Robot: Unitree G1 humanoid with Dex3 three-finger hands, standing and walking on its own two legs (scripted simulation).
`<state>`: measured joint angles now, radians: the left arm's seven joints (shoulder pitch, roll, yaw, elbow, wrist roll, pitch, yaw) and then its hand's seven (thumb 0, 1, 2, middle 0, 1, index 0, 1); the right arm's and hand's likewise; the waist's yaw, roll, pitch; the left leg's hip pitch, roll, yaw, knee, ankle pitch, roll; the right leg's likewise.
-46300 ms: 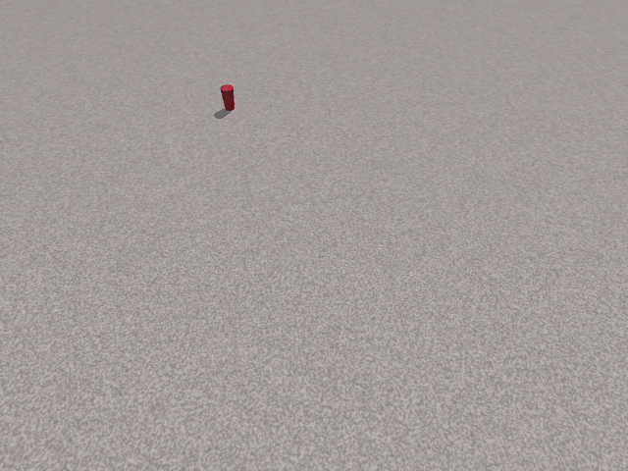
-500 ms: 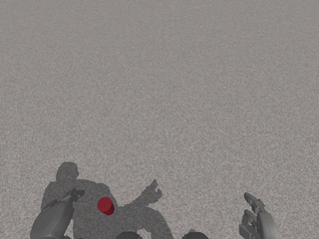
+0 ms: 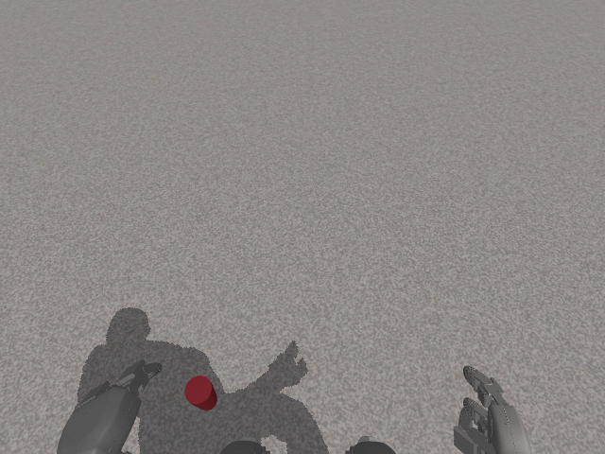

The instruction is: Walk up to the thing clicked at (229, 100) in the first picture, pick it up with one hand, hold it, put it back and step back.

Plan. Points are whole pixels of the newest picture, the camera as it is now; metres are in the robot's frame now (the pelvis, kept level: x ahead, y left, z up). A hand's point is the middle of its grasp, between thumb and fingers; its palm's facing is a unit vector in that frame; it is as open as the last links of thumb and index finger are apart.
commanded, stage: go down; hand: left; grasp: from above
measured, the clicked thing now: (203, 395) +0.35 +0.29 -0.64
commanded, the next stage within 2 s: home in 0.32 s
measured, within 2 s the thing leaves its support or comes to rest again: neither
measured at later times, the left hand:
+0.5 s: hand (133, 449) +0.15 +0.21 -0.06, palm faces -0.33 -0.50 -0.80, open 11.6 cm
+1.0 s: hand (139, 453) +0.15 +0.20 -0.05, palm faces -0.25 -0.67 -0.70, open 8.5 cm
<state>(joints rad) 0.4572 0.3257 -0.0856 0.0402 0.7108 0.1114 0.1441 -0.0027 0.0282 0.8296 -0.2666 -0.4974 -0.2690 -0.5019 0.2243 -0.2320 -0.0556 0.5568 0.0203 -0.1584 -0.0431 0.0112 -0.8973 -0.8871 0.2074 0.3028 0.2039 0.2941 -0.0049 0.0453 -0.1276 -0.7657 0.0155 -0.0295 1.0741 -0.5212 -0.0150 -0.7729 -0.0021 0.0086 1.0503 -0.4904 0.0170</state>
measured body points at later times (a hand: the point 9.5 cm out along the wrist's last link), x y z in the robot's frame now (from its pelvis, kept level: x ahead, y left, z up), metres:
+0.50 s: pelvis +0.00 +0.00 +0.00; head +0.05 -0.01 +0.45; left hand +0.17 +0.24 -0.01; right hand +0.18 -0.25 -0.08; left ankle +0.01 +0.13 -0.67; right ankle +0.02 -0.13 -0.67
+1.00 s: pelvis +0.00 +0.00 +0.00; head +0.04 -0.01 +0.45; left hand +0.16 +0.24 -0.01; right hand +0.18 -0.25 -0.07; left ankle +0.01 +0.13 -0.67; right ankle +0.02 -0.13 -0.67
